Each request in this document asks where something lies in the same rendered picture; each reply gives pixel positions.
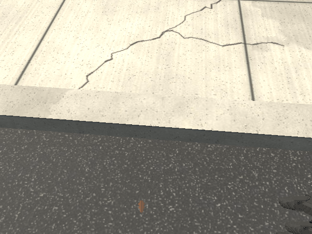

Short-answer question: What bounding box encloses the robot right hand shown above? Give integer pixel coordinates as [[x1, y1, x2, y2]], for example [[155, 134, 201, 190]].
[[276, 194, 312, 234]]

